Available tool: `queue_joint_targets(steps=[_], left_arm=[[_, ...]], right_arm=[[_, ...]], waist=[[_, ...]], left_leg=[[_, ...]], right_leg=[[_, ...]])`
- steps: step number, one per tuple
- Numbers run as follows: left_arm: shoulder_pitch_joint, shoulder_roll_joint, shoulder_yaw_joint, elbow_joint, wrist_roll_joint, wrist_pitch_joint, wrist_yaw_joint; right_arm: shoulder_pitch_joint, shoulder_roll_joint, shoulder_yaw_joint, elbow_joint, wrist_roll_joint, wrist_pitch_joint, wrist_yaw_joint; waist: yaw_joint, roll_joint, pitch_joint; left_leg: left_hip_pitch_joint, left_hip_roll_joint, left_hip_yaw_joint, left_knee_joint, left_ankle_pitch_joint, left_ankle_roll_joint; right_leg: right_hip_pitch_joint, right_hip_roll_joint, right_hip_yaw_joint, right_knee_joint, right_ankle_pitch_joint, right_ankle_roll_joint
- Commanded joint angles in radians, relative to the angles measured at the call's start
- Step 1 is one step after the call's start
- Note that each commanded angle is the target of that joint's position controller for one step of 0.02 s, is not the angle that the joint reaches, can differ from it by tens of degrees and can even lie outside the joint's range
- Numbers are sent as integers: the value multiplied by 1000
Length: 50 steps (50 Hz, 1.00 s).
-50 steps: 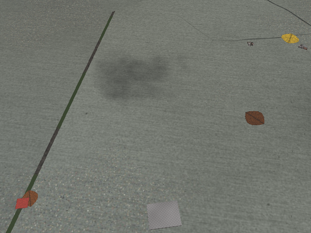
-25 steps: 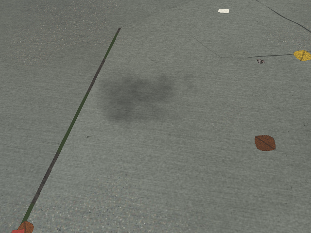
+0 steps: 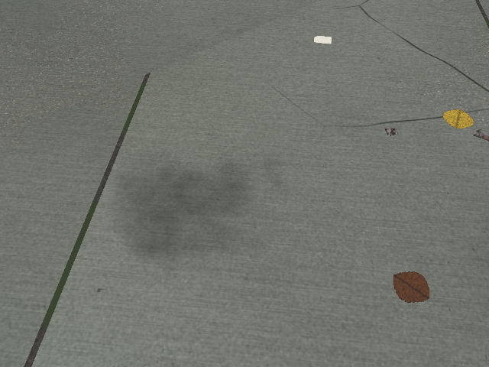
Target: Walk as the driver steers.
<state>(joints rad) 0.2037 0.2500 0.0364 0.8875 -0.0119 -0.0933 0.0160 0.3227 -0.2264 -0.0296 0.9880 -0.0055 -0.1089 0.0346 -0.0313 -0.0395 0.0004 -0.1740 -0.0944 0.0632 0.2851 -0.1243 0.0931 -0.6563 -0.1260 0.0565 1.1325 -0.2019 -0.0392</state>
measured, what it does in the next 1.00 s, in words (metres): walks ahead: right foot, then left foot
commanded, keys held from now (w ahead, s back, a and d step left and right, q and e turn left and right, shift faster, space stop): w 1.00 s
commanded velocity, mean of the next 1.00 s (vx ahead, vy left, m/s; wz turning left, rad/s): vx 0.50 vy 0.00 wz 0.00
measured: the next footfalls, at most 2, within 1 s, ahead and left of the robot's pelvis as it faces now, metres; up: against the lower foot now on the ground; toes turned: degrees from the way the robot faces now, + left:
right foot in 0.30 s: +0.33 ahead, -0.17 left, +0.00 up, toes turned -2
left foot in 0.86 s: +0.64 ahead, +0.07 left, +0.00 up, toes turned +3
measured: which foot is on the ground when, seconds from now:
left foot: down 0.00-0.32, up 0.34-0.84, down 0.86-1.00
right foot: up 0.00-0.28, down 0.30-0.88, up 0.90-1.00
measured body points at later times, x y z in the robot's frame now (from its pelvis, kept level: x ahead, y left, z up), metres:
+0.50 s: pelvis +0.27 -0.08 +0.00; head +0.29 -0.10 +0.45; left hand +0.33 +0.18 -0.12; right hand +0.36 -0.35 -0.14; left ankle +0.28 +0.08 -0.66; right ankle +0.29 -0.17 -0.74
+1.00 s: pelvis +0.55 -0.01 -0.01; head +0.57 +0.00 +0.44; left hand +0.59 +0.25 -0.15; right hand +0.66 -0.28 -0.13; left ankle +0.60 +0.07 -0.74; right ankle +0.46 -0.17 -0.65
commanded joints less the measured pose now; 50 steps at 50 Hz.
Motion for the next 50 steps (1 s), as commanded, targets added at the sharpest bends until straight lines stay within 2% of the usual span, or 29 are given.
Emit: queue_joint_targets(steps=[1,5,10,12,13,14,15,16,17,18,19,20,22,23,25,28,32,36,38,40,41,42,43,44,45,46,47,48,50], left_arm=[[33,44,12,-42,12,4,7],[-126,29,6,-84,3,-7,-5],[-249,43,3,-133,-11,-16,-35],[-226,65,10,-139,-11,-25,-46],[-171,83,19,-128,-10,-29,-47],[-45,118,41,-90,-8,-32,-44],[159,189,68,-38,-2,-34,-36],[294,306,97,-12,14,-25,-34],[311,228,75,-7,12,-24,-39],[219,165,54,-23,7,-26,-39],[119,128,41,-47,5,-24,-39],[52,96,30,-58,8,-22,-45],[21,65,21,-48,17,-26,-53],[40,71,23,-35,17,-29,-53],[78,100,31,-11,18,-32,-46],[128,112,33,13,15,-23,-28],[183,128,34,37,5,-15,-15],[247,134,39,77,-2,-1,-10],[250,140,45,88,-5,8,-4],[229,153,51,88,-6,17,-1],[208,163,53,83,-5,21,-1],[188,152,49,78,-2,27,-1],[182,125,35,60,9,28,-2],[300,8,0,49,13,8,-15],[291,27,1,65,-1,-21,-21],[196,117,26,36,-29,-37,-25],[121,130,28,14,-34,-41,-20],[84,122,34,8,-21,-35,-12],[124,81,39,18,-7,-5,-3]], right_arm=[[-41,-134,-22,-56,2,-17,-20],[38,-161,-26,-39,18,-4,-34],[111,-170,-32,-5,26,16,-36],[103,-182,-38,-4,27,27,-38],[83,-189,-39,-8,27,32,-39],[66,-178,-34,-14,22,38,-39],[54,-138,-17,-35,8,37,-38],[152,-24,18,-54,4,16,-29],[155,-59,13,-38,20,-12,-24],[64,-156,-13,-64,47,-26,-21],[-1,-163,-15,-81,48,-28,-24],[-35,-149,-19,-86,34,-21,-30],[-9,-110,-23,-79,22,8,-36],[6,-89,-22,-74,21,19,-37],[-27,-88,-26,-90,16,29,-40],[-145,-83,-29,-131,9,28,-39],[-288,-64,-21,-169,16,20,-28],[-394,-67,-16,-208,25,13,-9],[-417,-75,-17,-226,26,5,4],[-380,-97,-25,-224,27,-1,11],[-317,-119,-37,-209,26,-3,10],[-175,-154,-59,-164,24,-3,5],[17,-217,-83,-114,18,-2,-4],[149,-318,-108,-87,0,5,-9],[146,-250,-84,-86,8,7,-7],[57,-196,-67,-97,17,5,-7],[-37,-158,-55,-121,17,5,-8],[-105,-125,-45,-130,10,3,-4],[-140,-90,-34,-122,-4,-3,4]], waist=[[46,76,55],[-12,78,55],[-49,93,81],[-22,107,68],[15,117,40],[79,108,-32],[157,54,-175],[144,-194,-320],[149,-221,-382],[130,-147,-232],[99,-76,-149],[71,-21,-83],[21,-46,-39],[12,-42,-31],[7,-25,-6],[31,-14,20],[74,-19,52],[104,-20,93],[96,-23,98],[64,-38,69],[25,-54,26],[-47,-48,-55],[-118,1,-188],[-88,241,-346],[-91,282,-413],[-77,225,-252],[-47,149,-151],[-14,90,-77],[43,127,-40]], left_leg=[[-103,282,-213,-204,60,172],[-18,267,-164,-186,76,127],[140,327,-181,-114,50,112],[183,351,-195,-59,97,97],[184,344,-185,3,209,83],[165,297,-146,152,372,61],[24,236,-88,423,347,25],[-401,68,-8,832,-25,-56],[-549,47,-161,999,-422,-47],[-632,111,-181,1059,-364,-24],[-611,168,-152,1028,-264,-18],[-572,201,-135,963,-193,-23],[-463,236,-131,876,-116,-34],[-448,235,-121,859,-99,-41],[-494,239,-117,797,-36,-56],[-569,239,-113,627,96,-73],[-527,205,-78,400,236,-72],[-551,186,-74,292,204,-56],[-549,180,-75,258,145,-35],[-456,155,-53,233,73,-11],[-342,122,-24,225,50,5],[-150,85,5,211,57,29],[157,174,-95,246,83,78],[565,437,-552,188,-58,241],[599,494,-814,29,-138,268],[470,460,-675,14,-168,208],[305,424,-528,-7,-113,170],[151,382,-424,-44,-41,149],[-4,321,-310,-108,19,127]], right_leg=[[-22,-42,3,-145,158,27],[10,3,-35,-427,302,35],[10,32,-43,-577,215,16],[67,48,-52,-619,135,-12],[154,72,-73,-640,108,-29],[321,105,-98,-663,99,-53],[613,17,-1,-636,124,-109],[1020,-232,428,-693,20,-264],[1063,-286,685,-828,-62,-301],[939,-253,548,-836,-66,-244],[793,-212,399,-854,8,-210],[663,-167,300,-894,76,-193],[522,-104,182,-958,145,-171],[498,-93,148,-973,199,-179],[497,-89,100,-993,288,-190],[538,-85,59,-1007,329,-182],[561,-65,9,-1028,262,-157],[678,-109,12,-996,245,-154],[736,-137,17,-958,283,-145],[760,-145,13,-896,408,-128],[754,-133,-1,-824,570,-116],[718,-86,-37,-662,703,-94],[545,-32,-75,-403,584,-61],[122,141,-106,16,113,17],[-20,180,50,182,-358,9],[-112,115,66,242,-316,-12],[-104,55,31,205,-216,-22],[-58,16,12,136,-140,-19],[63,-25,17,47,-64,-17]])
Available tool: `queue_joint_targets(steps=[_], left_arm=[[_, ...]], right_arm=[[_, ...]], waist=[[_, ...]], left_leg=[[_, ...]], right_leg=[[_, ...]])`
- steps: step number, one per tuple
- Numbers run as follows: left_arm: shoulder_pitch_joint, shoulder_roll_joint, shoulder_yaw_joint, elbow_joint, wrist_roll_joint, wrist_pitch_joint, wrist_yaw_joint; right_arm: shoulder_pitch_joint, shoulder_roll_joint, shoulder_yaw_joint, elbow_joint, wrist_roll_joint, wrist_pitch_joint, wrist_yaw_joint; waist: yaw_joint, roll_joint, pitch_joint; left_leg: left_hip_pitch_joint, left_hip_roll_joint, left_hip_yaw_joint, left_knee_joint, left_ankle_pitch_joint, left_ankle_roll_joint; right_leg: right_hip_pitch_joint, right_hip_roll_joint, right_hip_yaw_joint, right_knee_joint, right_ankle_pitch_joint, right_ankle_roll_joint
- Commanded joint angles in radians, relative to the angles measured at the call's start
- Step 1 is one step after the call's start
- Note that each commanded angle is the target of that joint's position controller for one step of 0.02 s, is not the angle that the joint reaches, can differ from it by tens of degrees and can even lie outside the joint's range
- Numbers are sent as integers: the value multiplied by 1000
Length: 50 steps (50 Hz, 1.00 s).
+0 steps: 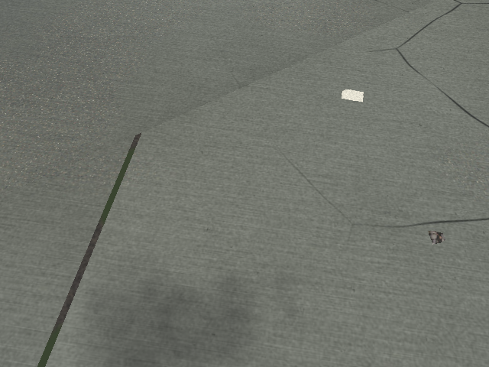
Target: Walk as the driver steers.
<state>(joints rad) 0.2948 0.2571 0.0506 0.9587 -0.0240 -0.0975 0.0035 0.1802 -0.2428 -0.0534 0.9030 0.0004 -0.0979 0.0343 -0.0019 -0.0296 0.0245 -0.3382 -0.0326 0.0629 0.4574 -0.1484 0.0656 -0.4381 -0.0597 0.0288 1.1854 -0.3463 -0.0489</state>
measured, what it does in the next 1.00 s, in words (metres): walks ahead, turning right: right foot, then left foot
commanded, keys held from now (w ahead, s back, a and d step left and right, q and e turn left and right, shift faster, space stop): w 0.16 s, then w+e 0.72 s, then e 0.12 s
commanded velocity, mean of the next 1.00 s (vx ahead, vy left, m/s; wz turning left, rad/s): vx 0.49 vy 0.00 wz -0.36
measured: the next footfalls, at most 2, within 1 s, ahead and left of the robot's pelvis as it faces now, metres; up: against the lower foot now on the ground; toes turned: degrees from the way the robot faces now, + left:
right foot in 0.44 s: +0.40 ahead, -0.16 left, +0.00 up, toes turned -8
left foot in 0.92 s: +0.72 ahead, -0.03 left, +0.00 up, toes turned -25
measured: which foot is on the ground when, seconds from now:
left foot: down 0.00-0.44, up 0.46-0.90, down 0.92-1.00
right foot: up 0.00-0.42, down 0.44-0.92, up 0.94-1.00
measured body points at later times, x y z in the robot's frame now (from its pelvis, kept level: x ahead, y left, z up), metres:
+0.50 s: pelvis +0.28 -0.06 -0.02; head +0.32 -0.07 +0.43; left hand +0.48 +0.17 -0.12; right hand +0.27 -0.33 -0.16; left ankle +0.10 +0.09 -0.66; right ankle +0.36 -0.15 -0.74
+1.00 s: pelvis +0.56 -0.08 -0.01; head +0.59 -0.09 +0.44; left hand +0.71 +0.17 -0.13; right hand +0.66 -0.39 -0.09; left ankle +0.68 -0.01 -0.74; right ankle +0.39 -0.15 -0.68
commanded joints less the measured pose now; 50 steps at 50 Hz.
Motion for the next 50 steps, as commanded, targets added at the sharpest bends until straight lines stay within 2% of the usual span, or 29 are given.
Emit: queue_joint_targets(steps=[1,4,6,10,14,16,18,19,20,21,22,23,24,25,26,27,28,31,33,37,40,42,44,45,46,47,48,49,50], left_arm=[[49,51,23,-48,7,11,11],[-29,58,30,-79,16,23,16],[-104,55,31,-104,21,20,14],[-224,29,19,-134,11,12,-3],[-325,26,9,-175,0,13,-27],[-358,30,7,-201,-3,11,-42],[-348,44,10,-217,-2,9,-56],[-314,61,18,-217,1,10,-60],[-233,88,34,-202,4,12,-60],[-79,132,62,-160,4,14,-57],[93,220,93,-129,8,19,-44],[125,298,105,-127,2,17,-43],[154,207,79,-126,4,16,-40],[94,167,69,-138,9,13,-35],[18,144,61,-163,11,10,-33],[-44,117,52,-183,16,11,-34],[-74,95,43,-197,25,10,-32],[-59,128,50,-203,14,9,-18],[-22,159,59,-201,11,10,-3],[34,160,61,-191,5,20,9],[74,158,62,-176,-2,26,10],[83,153,62,-175,-4,33,15],[70,160,66,-184,2,41,21],[49,148,62,-195,3,47,22],[26,114,50,-217,9,48,21],[28,67,33,-251,29,48,25],[211,37,22,-269,1,42,24],[223,149,43,-228,-6,50,28],[118,194,58,-244,-2,63,30]], right_arm=[[18,-81,-13,-25,-8,-17,3],[73,-125,-23,3,-7,-20,-14],[110,-130,-22,17,-4,-14,-27],[156,-145,-22,36,2,-7,-39],[216,-148,-27,73,2,2,-43],[223,-150,-31,84,3,12,-46],[196,-165,-37,78,6,22,-51],[174,-179,-41,69,7,27,-54],[155,-190,-44,61,8,34,-57],[140,-183,-41,48,6,42,-62],[146,-166,-29,18,-7,38,-67],[246,-16,20,-13,-28,5,-44],[175,-106,2,-10,7,-38,-27],[79,-152,-10,-46,38,-62,-21],[31,-150,-9,-57,33,-71,-26],[10,-151,-18,-58,12,-68,-34],[21,-151,-25,-63,3,-54,-38],[20,-114,-27,-84,-12,-19,-46],[-61,-102,-25,-115,-17,-11,-51],[-205,-75,-14,-161,-7,-17,-41],[-267,-94,-15,-194,5,-25,-32],[-275,-120,-21,-208,7,-35,-23],[-236,-144,-30,-205,10,-47,-19],[-165,-161,-39,-187,2,-53,-23],[-59,-197,-53,-171,-19,-58,-29],[95,-268,-69,-161,-35,-54,-37],[121,-300,-75,-139,-37,-33,-29],[77,-190,-51,-173,-13,-23,-26],[33,-131,-34,-192,-8,-12,-29]], waist=[[22,117,-56],[19,89,-13],[0,79,0],[-38,89,20],[-76,79,58],[-78,77,68],[-56,91,53],[-32,109,19],[16,123,-39],[91,102,-121],[148,-6,-229],[60,-252,-336],[110,-161,-384],[111,-125,-245],[80,-16,-176],[42,38,-118],[5,28,-105],[-22,-1,-69],[-3,-8,-38],[51,-46,-15],[73,-59,-13],[68,-62,-17],[39,-88,-29],[-2,-96,-50],[-54,-78,-141],[-102,61,-295],[-7,420,-407],[-17,271,-343],[-41,166,-234]], left_leg=[[130,250,-277,-301,78,163],[135,248,-220,-337,169,178],[176,244,-195,-342,200,167],[224,221,-113,-354,180,130],[358,269,-66,-334,190,121],[435,299,-47,-296,236,109],[473,313,-16,-227,398,88],[475,310,5,-162,576,76],[465,296,31,-46,750,59],[407,251,73,156,816,29],[158,206,94,474,561,-11],[-291,-18,20,823,-297,-75],[-415,0,-160,935,-395,-51],[-488,52,-163,931,-315,-28],[-452,98,-155,861,-230,-20],[-387,126,-148,772,-187,-28],[-314,147,-154,723,-166,-35],[-268,144,-131,576,-124,-79],[-290,127,-118,436,-11,-106],[-205,66,-110,150,229,-108],[-173,45,-128,70,245,-102],[-163,41,-147,20,190,-90],[-99,35,-144,-6,103,-69],[-6,27,-125,-54,107,-47],[183,91,-159,-43,173,-5],[460,283,-329,11,376,58],[706,495,-726,-36,431,225],[639,482,-706,-39,364,201],[517,435,-521,-36,437,161]], right_leg=[[-138,-94,35,-27,95,-1],[-226,-104,29,-147,207,25],[-279,-101,25,-261,309,38],[-252,-66,-11,-486,468,35],[-290,-43,-19,-575,442,11],[-313,-33,-17,-601,375,-12],[-265,-8,-47,-615,287,-41],[-185,23,-80,-612,244,-58],[-58,65,-115,-615,222,-78],[149,113,-134,-656,255,-106],[464,-28,98,-662,279,-173],[813,-266,652,-778,127,-366],[862,-276,762,-879,55,-354],[761,-239,614,-884,126,-302],[614,-198,493,-894,220,-271],[465,-165,407,-913,325,-252],[375,-139,361,-939,382,-245],[248,-108,293,-983,434,-253],[212,-87,260,-997,427,-240],[167,-29,220,-979,311,-176],[216,-52,278,-938,265,-162],[285,-75,336,-879,253,-155],[321,-88,386,-814,287,-144],[320,-49,380,-738,366,-119],[270,14,331,-570,429,-78],[112,103,222,-263,203,-23],[-200,200,152,-11,-338,28],[-274,108,190,110,-305,50],[-293,83,153,136,-238,69]])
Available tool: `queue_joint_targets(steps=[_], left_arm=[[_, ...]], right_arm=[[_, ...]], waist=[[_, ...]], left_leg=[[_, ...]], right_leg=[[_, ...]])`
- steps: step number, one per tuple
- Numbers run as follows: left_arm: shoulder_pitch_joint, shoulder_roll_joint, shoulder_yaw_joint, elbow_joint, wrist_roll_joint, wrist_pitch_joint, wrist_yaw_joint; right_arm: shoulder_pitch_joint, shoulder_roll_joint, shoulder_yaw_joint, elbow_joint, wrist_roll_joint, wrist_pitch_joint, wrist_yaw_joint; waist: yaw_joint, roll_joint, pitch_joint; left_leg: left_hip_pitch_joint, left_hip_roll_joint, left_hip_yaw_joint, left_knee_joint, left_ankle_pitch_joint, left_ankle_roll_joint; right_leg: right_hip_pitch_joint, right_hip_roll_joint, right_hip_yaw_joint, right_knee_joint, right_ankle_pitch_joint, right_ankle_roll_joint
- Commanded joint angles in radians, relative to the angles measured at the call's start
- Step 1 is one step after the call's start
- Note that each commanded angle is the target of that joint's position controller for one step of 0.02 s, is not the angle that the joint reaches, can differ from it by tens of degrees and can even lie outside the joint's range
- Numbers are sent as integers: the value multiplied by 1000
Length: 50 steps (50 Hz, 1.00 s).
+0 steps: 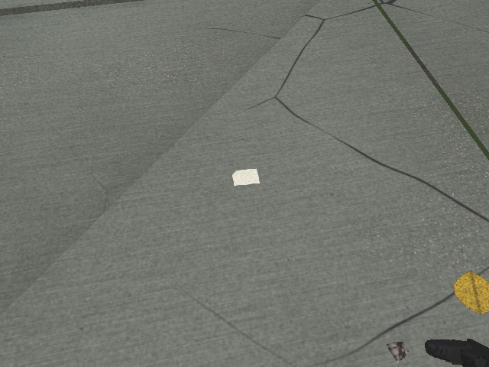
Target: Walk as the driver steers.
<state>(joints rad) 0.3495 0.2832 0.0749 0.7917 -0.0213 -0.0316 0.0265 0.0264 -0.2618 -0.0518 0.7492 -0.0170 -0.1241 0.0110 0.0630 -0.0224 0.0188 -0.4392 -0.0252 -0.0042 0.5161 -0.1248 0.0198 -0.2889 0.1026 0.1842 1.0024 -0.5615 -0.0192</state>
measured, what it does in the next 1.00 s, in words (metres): walks ahead, turning left: right foot, then left foot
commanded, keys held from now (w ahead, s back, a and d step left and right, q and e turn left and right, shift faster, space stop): e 0.06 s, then q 0.72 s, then w+q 0.22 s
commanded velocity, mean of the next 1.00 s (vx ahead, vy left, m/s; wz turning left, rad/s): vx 0.11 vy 0.00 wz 0.25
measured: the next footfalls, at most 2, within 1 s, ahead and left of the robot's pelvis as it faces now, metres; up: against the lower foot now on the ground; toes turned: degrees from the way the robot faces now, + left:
right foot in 0.32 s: +0.17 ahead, -0.14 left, +0.00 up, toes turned +0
left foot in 0.66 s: +0.13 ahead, +0.13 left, +0.00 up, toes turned +11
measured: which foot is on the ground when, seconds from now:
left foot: down 0.00-0.34, up 0.36-0.64, down 0.66-1.00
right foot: up 0.00-0.30, down 0.32-0.66, up 0.68-1.00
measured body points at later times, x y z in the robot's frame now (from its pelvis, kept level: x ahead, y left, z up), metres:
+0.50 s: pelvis +0.09 +0.00 +0.01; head +0.12 -0.01 +0.46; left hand +0.26 +0.26 -0.08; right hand +0.21 -0.29 -0.11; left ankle +0.07 +0.11 -0.67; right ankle +0.13 -0.14 -0.73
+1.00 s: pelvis +0.11 +0.04 +0.02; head +0.13 +0.07 +0.47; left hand +0.17 +0.36 -0.08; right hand +0.31 -0.19 -0.07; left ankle +0.09 +0.12 -0.73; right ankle +0.21 -0.11 -0.69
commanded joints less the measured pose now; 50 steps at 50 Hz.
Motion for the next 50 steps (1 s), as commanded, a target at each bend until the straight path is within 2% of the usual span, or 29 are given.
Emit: queue_joint_targets(steps=[1,2,4,7,9,12,14,15,16,17,18,19,20,22,24,27,29,31,32,33,34,35,36,38,39,41,43,46,50], left_arm=[[15,162,38,-88,2,11,10],[-9,150,43,-102,9,22,11],[-3,81,30,-115,1,42,7],[-23,26,10,-137,17,41,9],[-42,4,-3,-130,30,36,5],[-120,45,3,-142,28,33,0],[-137,64,10,-146,26,31,2],[-137,78,15,-147,28,29,5],[-133,119,25,-157,35,29,12],[-110,180,38,-173,48,35,24],[-115,200,46,-168,41,49,28],[-108,168,45,-166,41,51,25],[-97,154,43,-166,49,44,26],[-191,131,33,-176,35,25,25],[-262,120,33,-171,29,19,22],[-279,130,41,-152,30,25,24],[-262,146,47,-136,20,29,26],[-274,153,48,-124,2,35,26],[-239,129,44,-104,0,38,24],[-188,84,34,-93,22,42,18],[-242,51,17,-146,59,42,18],[-315,89,28,-168,40,36,26],[-325,119,38,-161,20,37,32],[-289,133,50,-121,28,46,47],[-270,131,52,-116,32,46,47],[-236,111,50,-109,27,34,32],[-273,104,46,-120,18,16,18],[-318,93,38,-132,16,-15,1],[-329,86,33,-132,9,-51,-21]], right_arm=[[138,-103,-28,-42,4,24,-6],[108,-95,-26,-35,4,33,-7],[96,-109,-28,-16,-10,35,-5],[89,-121,-29,16,-4,34,-4],[58,-110,-21,29,10,39,2],[94,-154,-27,58,26,52,10],[93,-182,-32,62,41,65,10],[102,-176,-29,64,49,71,6],[131,-153,-21,66,45,72,3],[157,-106,-7,51,21,69,5],[220,-58,4,50,23,69,4],[171,-94,-4,38,35,76,-2],[131,-149,-27,26,44,90,-6],[192,-152,-46,44,40,134,-20],[201,-109,-39,36,34,161,-27],[164,-87,-31,-5,35,166,-11],[159,-110,-37,-27,36,166,6],[218,-113,-45,-19,31,165,20],[247,-127,-54,-11,24,165,17],[249,-211,-77,-25,17,162,4],[247,-318,-91,-68,4,155,-6],[286,-307,-85,-73,-33,132,6],[245,-282,-78,-77,-27,114,8],[141,-210,-59,-96,18,114,-11],[123,-198,-52,-102,24,119,-21],[167,-178,-48,-102,28,122,-33],[202,-180,-49,-100,34,116,-41],[228,-200,-57,-97,31,108,-48],[241,-217,-65,-102,36,103,-40]], waist=[[-86,78,-168],[-66,76,-118],[-45,135,-85],[-28,127,-125],[-23,126,-158],[-52,139,-143],[-42,142,-114],[-36,141,-100],[-41,112,-110],[-60,0,-162],[-86,-175,-182],[-36,-228,-163],[-9,-214,-135],[-65,-143,-99],[-92,-125,-73],[-78,-153,-97],[-68,-160,-124],[-102,-137,-132],[-104,-88,-122],[-73,134,-85],[-75,376,-51],[-145,279,-142],[-120,198,-106],[-76,131,-76],[-61,140,-83],[-63,138,-128],[-87,159,-93],[-107,167,-60],[-119,168,-39]], left_leg=[[494,378,-334,-106,499,187],[396,343,-263,-125,531,182],[258,284,-160,-197,528,190],[245,280,-107,-223,626,233],[212,244,-54,-222,623,214],[231,231,-81,-200,504,200],[226,225,-123,-163,366,179],[203,209,-144,-139,272,151],[153,181,-158,-103,148,102],[64,109,-110,12,-69,48],[-61,19,0,125,-324,-4],[-101,12,28,261,-419,-29],[-160,22,7,457,-502,-42],[-160,60,-35,609,-463,-64],[-96,69,-3,538,-374,-78],[8,73,32,361,-274,-70],[52,63,55,259,-234,-52],[166,29,101,90,-104,-13],[236,8,85,5,-27,16],[320,142,-139,-106,216,79],[363,384,-487,-147,542,255],[335,423,-554,-199,404,355],[322,365,-481,-200,276,309],[293,281,-372,-185,167,207],[262,254,-342,-185,181,194],[292,211,-337,-229,-106,189],[328,215,-397,-287,-333,195],[348,216,-423,-303,-335,201],[281,197,-444,-289,-340,218]], right_leg=[[-410,-113,-39,301,29,55],[-390,-143,-57,258,64,62],[-296,-153,-102,185,118,64],[-222,-148,-102,-7,196,64],[-96,-158,-125,-188,310,59],[-26,-121,-153,-350,382,61],[31,-96,-172,-491,432,39],[86,-96,-172,-580,489,18],[173,-161,-110,-604,594,-14],[291,-310,-2,-558,813,-73],[339,-433,82,-576,819,-176],[283,-473,144,-631,749,-231],[263,-488,158,-659,756,-254],[168,-460,54,-672,749,-226],[83,-408,-52,-684,710,-186],[67,-387,-136,-664,696,-172],[105,-411,-137,-630,693,-167],[74,-402,-171,-557,609,-123],[24,-367,-211,-478,483,-67],[-136,-271,-319,-250,263,30],[-388,-122,-295,23,-134,106],[-409,-104,-140,176,-147,86],[-428,-123,-108,216,-60,64],[-427,-153,-93,177,98,60],[-384,-144,-97,177,147,66],[-364,-133,-110,122,248,68],[-404,-129,-107,-9,294,70],[-377,-116,-97,-207,322,78],[-263,-92,-108,-367,308,74]])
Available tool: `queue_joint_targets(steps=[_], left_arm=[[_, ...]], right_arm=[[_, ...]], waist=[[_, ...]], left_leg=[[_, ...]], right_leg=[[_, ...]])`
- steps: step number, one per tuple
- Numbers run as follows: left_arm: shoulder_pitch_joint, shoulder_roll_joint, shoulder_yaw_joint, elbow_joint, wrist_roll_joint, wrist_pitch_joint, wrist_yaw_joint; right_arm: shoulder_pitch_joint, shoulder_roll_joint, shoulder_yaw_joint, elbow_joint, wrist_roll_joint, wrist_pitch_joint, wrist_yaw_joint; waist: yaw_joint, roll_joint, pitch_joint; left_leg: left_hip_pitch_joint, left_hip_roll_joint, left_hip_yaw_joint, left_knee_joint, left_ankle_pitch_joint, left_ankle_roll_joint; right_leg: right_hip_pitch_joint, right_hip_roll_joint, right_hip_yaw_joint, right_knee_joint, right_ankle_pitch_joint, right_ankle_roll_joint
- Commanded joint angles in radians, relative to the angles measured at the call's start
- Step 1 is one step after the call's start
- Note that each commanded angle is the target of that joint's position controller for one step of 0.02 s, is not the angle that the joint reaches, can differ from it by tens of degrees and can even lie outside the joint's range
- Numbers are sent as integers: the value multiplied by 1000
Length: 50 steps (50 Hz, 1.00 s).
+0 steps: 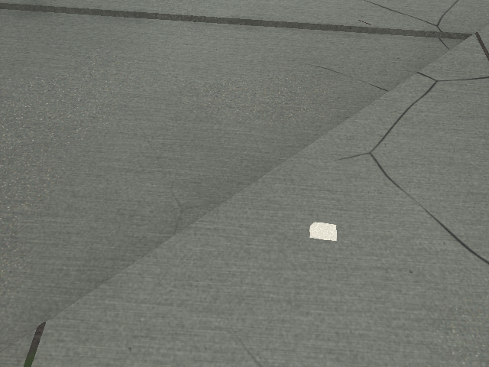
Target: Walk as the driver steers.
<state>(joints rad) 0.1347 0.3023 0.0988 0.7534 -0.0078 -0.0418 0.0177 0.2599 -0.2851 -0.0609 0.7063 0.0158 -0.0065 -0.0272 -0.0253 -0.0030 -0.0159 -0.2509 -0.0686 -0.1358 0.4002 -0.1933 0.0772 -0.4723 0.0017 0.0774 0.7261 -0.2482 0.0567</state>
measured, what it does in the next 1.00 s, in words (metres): walks ahead, turning left: right foot, then left foot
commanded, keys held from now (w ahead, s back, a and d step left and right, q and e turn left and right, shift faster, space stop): w+q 1.00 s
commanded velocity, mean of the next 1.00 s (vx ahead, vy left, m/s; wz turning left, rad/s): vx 0.45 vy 0.00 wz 0.59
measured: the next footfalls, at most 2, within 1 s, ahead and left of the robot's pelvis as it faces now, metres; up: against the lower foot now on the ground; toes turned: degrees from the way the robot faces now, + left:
right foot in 0.16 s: +0.12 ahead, -0.15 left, +0.00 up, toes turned +10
left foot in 0.62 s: +0.36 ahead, +0.20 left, +0.00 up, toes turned +25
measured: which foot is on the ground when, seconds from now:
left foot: down 0.00-0.16, up 0.18-0.60, down 0.62-1.00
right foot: up 0.00-0.14, down 0.16-0.64, up 0.66-1.00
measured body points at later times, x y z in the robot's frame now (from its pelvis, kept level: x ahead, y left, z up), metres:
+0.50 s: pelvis +0.17 +0.00 -0.01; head +0.20 +0.00 +0.44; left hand +0.09 +0.27 -0.13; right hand +0.43 -0.18 -0.10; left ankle +0.28 +0.19 -0.69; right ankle +0.08 -0.16 -0.75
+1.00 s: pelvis +0.41 +0.15 -0.01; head +0.43 +0.18 +0.44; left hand +0.45 +0.48 -0.09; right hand +0.62 -0.06 -0.11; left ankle +0.32 +0.19 -0.75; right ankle +0.68 +0.11 -0.70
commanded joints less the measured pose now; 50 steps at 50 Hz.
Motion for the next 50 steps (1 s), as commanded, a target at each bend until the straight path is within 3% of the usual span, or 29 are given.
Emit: queue_joint_targets(steps=[1,4,6,7,8,9,10,11,12,14,16,19,23,26,27,29,30,31,32,33,34,35,36,37,38,40,43,47,50], left_arm=[[-114,69,9,-95,-8,-48,-17],[-91,81,11,-95,-20,-70,-26],[-24,80,15,-75,-24,-82,-25],[32,95,23,-59,-22,-84,-21],[149,137,34,-38,-9,-85,-11],[229,200,41,-27,17,-77,-6],[230,231,51,-12,28,-74,-17],[178,160,33,-30,9,-73,-16],[147,114,18,-39,0,-68,-11],[114,94,5,-44,8,-61,-5],[127,94,1,-37,18,-67,-3],[150,104,2,-17,21,-68,-4],[173,134,6,7,8,-56,-2],[209,165,13,33,-10,-45,-4],[209,173,15,37,-15,-40,-5],[206,208,25,39,-21,-30,-1],[202,220,27,37,-23,-22,3],[202,206,20,31,-24,-21,7],[236,125,-9,4,16,-29,7],[292,40,-46,-63,22,-58,-4],[183,150,-21,-72,-11,-88,-17],[123,151,-22,-93,-36,-99,-22],[106,136,-28,-95,-19,-104,-14],[102,140,-21,-90,4,-100,-7],[123,143,-18,-83,7,-88,-8],[145,127,-21,-75,17,-66,-10],[60,92,-34,-101,28,-53,-8],[-100,58,-51,-133,25,-66,-25],[-177,82,-44,-164,14,-83,-41]], right_arm=[[7,-195,-56,-62,5,-14,2],[4,-189,-55,-70,9,-9,10],[-24,-166,-46,-81,12,-4,11],[-33,-136,-38,-89,9,-5,11],[-52,-75,-19,-104,5,-9,11],[-35,-10,-2,-127,9,-16,12],[-54,-89,-17,-168,22,-29,13],[-51,-146,-32,-149,19,-31,16],[-37,-154,-40,-126,12,-29,21],[-50,-128,-40,-126,8,-31,33],[-73,-90,-30,-138,8,-34,42],[-109,-66,-22,-160,9,-31,46],[-212,-32,-5,-191,6,-37,69],[-269,-29,-2,-217,13,-37,89],[-271,-37,-6,-222,14,-36,95],[-215,-80,-29,-220,5,-29,96],[-99,-119,-52,-196,5,-24,92],[74,-172,-84,-152,10,-15,78],[200,-254,-107,-126,18,-2,54],[140,-330,-103,-159,19,-18,57],[169,-238,-81,-161,6,-29,66],[146,-194,-67,-139,-1,-39,67],[84,-173,-58,-141,3,-46,66],[19,-144,-48,-149,-5,-49,62],[-22,-132,-40,-164,-17,-46,57],[-38,-130,-40,-156,-16,-51,49],[1,-146,-44,-124,-9,-52,29],[65,-154,-48,-87,5,-42,14],[126,-169,-54,-57,16,-38,11]], waist=[[-31,150,1],[-15,153,3],[37,138,-1],[68,116,-16],[117,46,-67],[112,-149,-97],[89,-238,-12],[82,-182,59],[74,-154,80],[63,-128,86],[70,-113,75],[78,-95,75],[110,-87,106],[117,-79,133],[107,-80,129],[53,-114,63],[-20,-119,-11],[-113,-88,-104],[-132,86,-209],[-25,299,-384],[-107,147,-408],[-93,125,-252],[-44,15,-137],[-3,13,-92],[31,34,-62],[56,50,-40],[39,45,11],[-24,67,32],[-55,65,39]], left_leg=[[72,234,-325,-169,-285,163],[19,217,-376,-148,-313,158],[-47,174,-376,-96,-338,126],[-120,138,-350,-32,-349,94],[-263,83,-273,153,-407,42],[-453,-39,-74,452,-420,-15],[-622,29,-36,605,-408,-25],[-666,82,-35,684,-332,-39],[-668,94,-20,722,-256,-53],[-646,130,-7,742,-130,-69],[-613,139,22,752,-29,-85],[-602,148,43,671,72,-109],[-508,149,116,423,201,-97],[-460,139,161,304,161,-57],[-432,125,179,276,127,-37],[-288,55,238,251,29,11],[-129,9,261,225,15,42],[144,-21,249,175,85,82],[468,160,-32,180,122,145],[698,408,-667,-11,-98,359],[682,401,-673,-90,-156,314],[561,367,-524,-87,-114,272],[385,316,-403,-90,-10,239],[257,276,-320,-97,85,219],[164,246,-272,-124,141,213],[68,228,-238,-158,201,229],[-15,193,-169,-171,241,221],[-48,138,-128,-133,155,156],[-15,163,-201,-95,92,146]], right_leg=[[-48,16,-4,-119,-17,-6],[72,32,-10,-203,-18,-29],[228,30,-25,-318,61,-51],[352,-2,-15,-347,71,-66],[536,-137,107,-366,-11,-110],[662,-318,391,-465,-261,-195],[587,-439,617,-522,-467,-285],[551,-402,544,-531,-489,-280],[534,-341,434,-530,-400,-242],[485,-288,267,-547,-174,-206],[441,-255,134,-567,3,-204],[430,-241,9,-574,166,-215],[417,-234,-121,-572,248,-196],[472,-270,-162,-561,305,-187],[498,-280,-180,-536,395,-180],[538,-283,-229,-390,804,-161],[528,-271,-256,-224,962,-147],[409,-241,-282,3,944,-117],[119,-181,-270,336,367,-73],[-213,33,-107,686,-336,-26],[-299,-15,53,735,-277,-45],[-344,-48,27,698,-215,-62],[-312,-91,19,604,-139,-65],[-248,-120,19,521,-96,-62],[-189,-135,22,491,-67,-60],[-154,-134,4,425,-38,-35],[-172,-113,-18,259,91,4],[-88,-50,-26,-55,359,-1],[-34,-15,-13,-163,391,-18]])
Over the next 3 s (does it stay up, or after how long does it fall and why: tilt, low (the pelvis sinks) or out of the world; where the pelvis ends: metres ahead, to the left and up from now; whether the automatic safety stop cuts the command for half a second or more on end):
stays up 0.91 0.67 -0.16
